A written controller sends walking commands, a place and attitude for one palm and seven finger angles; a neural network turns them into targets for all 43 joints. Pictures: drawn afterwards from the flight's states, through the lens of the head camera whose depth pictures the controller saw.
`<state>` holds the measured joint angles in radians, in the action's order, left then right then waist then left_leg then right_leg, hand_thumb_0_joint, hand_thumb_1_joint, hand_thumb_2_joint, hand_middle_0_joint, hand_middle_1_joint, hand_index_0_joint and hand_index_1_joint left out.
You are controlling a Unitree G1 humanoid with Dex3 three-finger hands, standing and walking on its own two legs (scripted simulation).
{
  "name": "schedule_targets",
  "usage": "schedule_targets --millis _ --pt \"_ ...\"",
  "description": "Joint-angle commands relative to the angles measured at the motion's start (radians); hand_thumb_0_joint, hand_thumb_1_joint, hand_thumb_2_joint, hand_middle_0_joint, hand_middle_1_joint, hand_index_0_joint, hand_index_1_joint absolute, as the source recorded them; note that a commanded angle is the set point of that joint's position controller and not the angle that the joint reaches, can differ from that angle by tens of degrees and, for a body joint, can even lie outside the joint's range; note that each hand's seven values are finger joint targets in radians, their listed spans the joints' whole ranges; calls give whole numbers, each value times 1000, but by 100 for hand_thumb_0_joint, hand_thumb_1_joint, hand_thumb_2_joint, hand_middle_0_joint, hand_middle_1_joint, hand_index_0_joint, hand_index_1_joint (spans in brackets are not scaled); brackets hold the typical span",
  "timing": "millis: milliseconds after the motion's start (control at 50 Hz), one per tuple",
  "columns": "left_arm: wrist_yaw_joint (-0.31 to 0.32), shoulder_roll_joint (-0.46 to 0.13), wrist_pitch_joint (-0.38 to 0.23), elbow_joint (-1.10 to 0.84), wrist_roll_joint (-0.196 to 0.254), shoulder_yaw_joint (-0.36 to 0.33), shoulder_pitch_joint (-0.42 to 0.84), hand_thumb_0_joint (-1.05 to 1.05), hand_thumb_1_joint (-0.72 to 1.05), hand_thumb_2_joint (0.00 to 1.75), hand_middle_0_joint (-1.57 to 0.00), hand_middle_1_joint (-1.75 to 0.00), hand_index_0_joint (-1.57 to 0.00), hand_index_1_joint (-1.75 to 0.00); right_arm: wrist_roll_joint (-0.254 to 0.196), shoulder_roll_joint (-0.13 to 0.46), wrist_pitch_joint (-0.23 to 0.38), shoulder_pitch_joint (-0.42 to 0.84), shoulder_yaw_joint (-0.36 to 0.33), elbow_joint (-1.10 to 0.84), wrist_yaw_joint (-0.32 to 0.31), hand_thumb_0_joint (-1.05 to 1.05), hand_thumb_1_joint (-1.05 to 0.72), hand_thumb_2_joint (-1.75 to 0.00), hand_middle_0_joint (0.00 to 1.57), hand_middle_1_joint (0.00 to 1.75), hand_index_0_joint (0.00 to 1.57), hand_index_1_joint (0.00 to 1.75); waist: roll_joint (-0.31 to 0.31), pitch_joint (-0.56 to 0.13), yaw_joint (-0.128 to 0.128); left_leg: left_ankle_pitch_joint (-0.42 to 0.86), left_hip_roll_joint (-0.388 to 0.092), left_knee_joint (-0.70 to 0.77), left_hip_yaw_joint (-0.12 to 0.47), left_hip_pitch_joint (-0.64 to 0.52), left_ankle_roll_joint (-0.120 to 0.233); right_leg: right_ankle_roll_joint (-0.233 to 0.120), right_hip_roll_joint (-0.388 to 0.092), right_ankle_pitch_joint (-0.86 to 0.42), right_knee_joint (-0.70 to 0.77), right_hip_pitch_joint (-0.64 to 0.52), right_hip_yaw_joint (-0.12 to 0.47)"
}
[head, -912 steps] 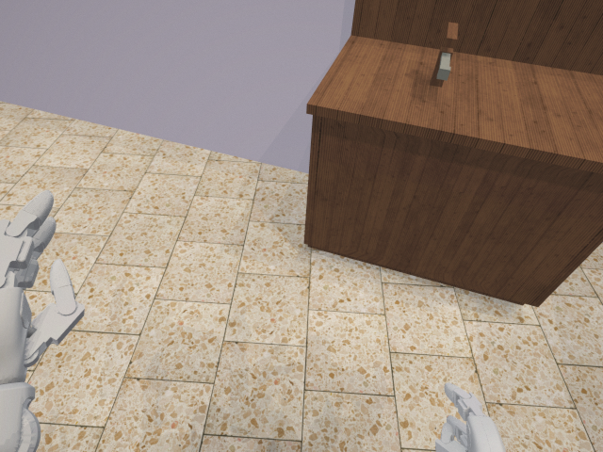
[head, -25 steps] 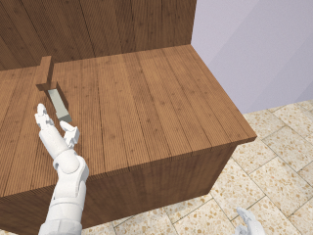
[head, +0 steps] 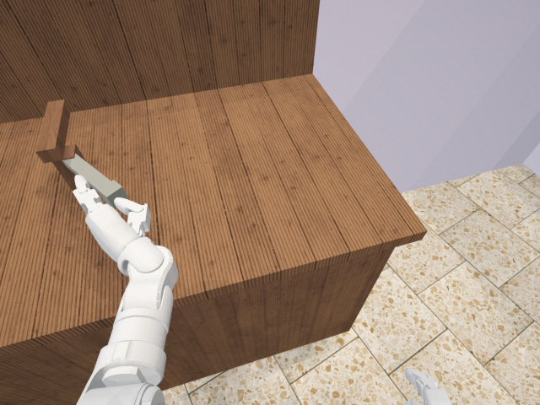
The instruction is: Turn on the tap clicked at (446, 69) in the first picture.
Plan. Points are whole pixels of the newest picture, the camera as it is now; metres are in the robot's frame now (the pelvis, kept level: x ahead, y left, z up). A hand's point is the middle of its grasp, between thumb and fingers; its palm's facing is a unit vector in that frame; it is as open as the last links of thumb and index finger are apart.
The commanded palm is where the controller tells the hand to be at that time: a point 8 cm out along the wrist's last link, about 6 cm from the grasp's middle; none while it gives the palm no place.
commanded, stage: push the lever round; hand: left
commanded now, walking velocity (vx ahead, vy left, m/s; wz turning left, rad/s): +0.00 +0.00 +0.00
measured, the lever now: (113, 194) +0.41 +0.27 +0.08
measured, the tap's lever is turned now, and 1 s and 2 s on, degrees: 35 66 60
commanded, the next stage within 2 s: lift the hand up off the lever in 0.86 s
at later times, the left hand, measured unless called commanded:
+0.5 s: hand (163, 191) +0.43 +0.19 +0.07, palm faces +0.81 -0.58 -0.10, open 8.3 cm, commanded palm +0.37 +0.23 +0.07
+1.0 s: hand (168, 178) +0.45 +0.19 +0.08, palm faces +0.80 -0.59 -0.11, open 8.8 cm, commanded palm +0.40 +0.23 +0.07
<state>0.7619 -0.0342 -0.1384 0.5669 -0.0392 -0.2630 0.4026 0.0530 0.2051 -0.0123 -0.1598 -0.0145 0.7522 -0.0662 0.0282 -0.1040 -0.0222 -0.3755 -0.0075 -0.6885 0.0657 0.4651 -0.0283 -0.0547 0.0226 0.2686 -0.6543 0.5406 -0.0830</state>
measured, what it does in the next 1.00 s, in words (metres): stands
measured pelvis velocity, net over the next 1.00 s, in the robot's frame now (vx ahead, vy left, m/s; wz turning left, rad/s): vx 0.01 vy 0.00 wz -0.02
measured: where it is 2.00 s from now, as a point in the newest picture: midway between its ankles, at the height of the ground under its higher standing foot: outside the picture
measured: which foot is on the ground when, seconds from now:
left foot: down 0.00-1.00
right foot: down 0.00-1.00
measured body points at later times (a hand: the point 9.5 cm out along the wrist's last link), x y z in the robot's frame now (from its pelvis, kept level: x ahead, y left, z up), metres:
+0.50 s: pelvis +0.01 +0.00 +0.00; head +0.05 -0.01 +0.45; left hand +0.38 +0.22 +0.08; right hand +0.12 -0.25 -0.13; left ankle -0.02 +0.14 -0.72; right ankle +0.03 -0.08 -0.72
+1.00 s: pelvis +0.01 +0.00 +0.00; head +0.05 +0.00 +0.44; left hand +0.41 +0.22 +0.08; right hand +0.09 -0.26 -0.13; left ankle -0.02 +0.14 -0.72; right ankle +0.03 -0.08 -0.72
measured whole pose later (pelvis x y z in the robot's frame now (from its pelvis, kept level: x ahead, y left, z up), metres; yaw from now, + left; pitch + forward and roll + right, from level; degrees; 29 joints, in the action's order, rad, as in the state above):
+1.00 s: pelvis +0.01 +0.00 +0.00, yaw -1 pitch +13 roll +0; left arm 0.90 -0.06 -0.13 0.87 -0.14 -0.40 0.71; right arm 0.09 0.20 -0.02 -0.22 -0.04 0.78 0.01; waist 0.02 -0.14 -0.08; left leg -0.39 -0.02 -0.71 0.05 0.54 -0.03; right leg -0.05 0.03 0.27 -0.67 0.63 -0.07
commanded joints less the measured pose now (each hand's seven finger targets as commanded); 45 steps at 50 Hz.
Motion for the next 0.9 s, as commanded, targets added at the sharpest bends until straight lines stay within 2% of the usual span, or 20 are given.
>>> schedule_targets --millis 0,20,40,100,140,200,240,320,340,360,440,520,540,560,620,640,680,720,740,880 --pt "36 -214 -39 -183 -40 -47 385 0 90 90 -15 -15 -15 -15 5 112 28 60 -47 -125 -1 0 -90 -90 20 30 20 30 -62 -282 3 182 16 68 -53 43 40 43 -66 -134 115 -311 84" --pt "42 -203 -38 -172 -43 -41 397 0 90 90 -15 -15 -15 -15 8 112 30 55 -46 -123 2 0 -90 -90 20 30 20 30 -65 -276 2 185 18 68 -53 45 40 43 -65 -145 114 -310 83" --pt "53 -251 -37 -151 -46 -103 366 0 90 90 -15 -15 -15 -15 9 115 27 56 -52 -116 1 0 -90 -90 20 30 20 30 -67 -271 17 183 16 69 -49 53 41 42 -62 -136 116 -313 82" --pt "65 -199 -33 -138 -52 -47 424 0 90 90 -15 -15 -15 -15 11 110 24 55 -50 -117 10 0 -90 -90 20 30 20 30 -74 -265 -5 163 15 66 -55 54 42 46 -67 -110 125 -295 84" --pt "80 -238 -33 -117 -59 -96 419 0 90 90 -15 -15 -15 -15 11 115 23 53 -55 -109 12 0 -90 -90 20 30 20 30 -62 -258 8 157 14 70 -52 62 41 42 -64 -92 126 -296 83" --pt "92 -180 -34 -108 -66 -44 468 0 90 90 -15 -15 -15 -15 18 110 24 44 -54 -108 23 0 -90 -90 20 30 20 30 -62 -281 -8 176 14 62 -57 50 40 45 -65 -125 116 -289 75" --pt "106 -225 -30 -69 -73 -97 468 0 90 90 -15 -15 -15 -15 19 115 21 43 -58 -95 24 0 -90 -90 20 30 20 30 -57 -269 1 155 14 66 -54 63 41 42 -61 -85 121 -279 74" --pt "125 -179 -24 -45 -78 -64 523 0 90 90 -15 -15 -15 -15 26 110 21 28 -58 -95 36 0 -90 -90 20 30 20 30 -76 -291 -14 168 13 57 -61 64 40 47 -64 -111 116 -279 70" --pt "134 -231 -19 -15 -84 -123 506 0 90 90 -15 -15 -15 -15 26 116 20 26 -62 -86 35 0 -90 -90 20 30 20 30 -74 -282 1 162 14 62 -55 78 40 43 -61 -97 116 -281 70" --pt "134 -201 -19 -24 -86 -89 532 0 90 90 -15 -15 -15 -15 25 113 18 22 -59 -91 38 0 -90 -90 20 30 20 30 -82 -293 -12 163 12 63 -59 74 40 46 -63 -98 112 -281 69" --pt "150 -238 -13 24 -104 -137 554 0 90 90 -15 -15 -15 -15 31 118 18 6 -65 -75 43 0 -90 -90 20 30 20 30 -74 -298 -6 181 11 56 -60 80 40 43 -60 -128 105 -276 66" --pt "151 -218 -14 33 -109 -121 575 0 90 90 -15 -15 -15 -15 34 115 16 -19 -65 -83 52 0 -90 -90 20 30 20 30 -94 -330 -14 220 10 49 -68 81 39 47 -62 -197 89 -296 65" --pt "155 -245 -13 36 -114 -157 551 0 90 90 -15 -15 -15 -15 35 117 14 -23 -71 -78 52 0 -90 -90 20 30 20 30 -72 -339 2 236 11 52 -65 79 36 41 -56 -213 78 -301 62" --pt "152 -207 -11 34 -110 -123 556 0 90 90 -15 -15 -15 -15 34 112 13 -30 -66 -87 56 0 -90 -90 20 30 20 30 -74 -346 -6 252 12 53 -69 75 36 43 -58 -240 70 -306 59" --pt "153 -211 -7 42 -106 -135 541 0 90 90 -15 -15 -15 -15 34 113 14 -44 -70 -89 62 0 -90 -90 20 30 20 30 -106 -349 -8 272 11 42 -74 86 35 48 -59 -301 65 -322 59" --pt "153 -253 -4 56 -108 -178 521 0 90 90 -15 -15 -15 -15 33 120 11 -42 -74 -81 60 0 -90 -90 20 30 20 30 -96 -343 1 264 11 45 -71 93 35 45 -56 -276 67 -318 60" --pt "152 -211 -3 55 -107 -134 562 0 90 90 -15 -15 -15 -15 33 114 14 -46 -70 -86 64 0 -90 -90 20 30 20 30 -107 -324 -16 248 11 43 -75 96 37 51 -59 -263 71 -300 61" --pt "153 -227 -6 60 -108 -143 593 0 90 90 -15 -15 -15 -15 33 117 17 -50 -69 -82 64 0 -90 -90 20 30 20 30 -113 -316 -22 220 12 45 -75 106 39 54 -61 -231 83 -296 69" --pt "157 -272 -7 68 -110 -191 565 0 90 90 -15 -15 -15 -15 32 122 17 -50 -74 -77 61 0 -90 -90 20 30 20 30 -107 -316 -5 223 13 48 -73 110 41 49 -56 -225 82 -301 68" --pt "161 -272 -15 135 -117 -170 646 0 90 90 -15 -15 -15 -15 33 119 23 -61 -68 -69 63 0 -90 -90 20 30 20 30 -99 -287 -32 143 14 47 -75 137 44 54 -58 -102 100 -254 74"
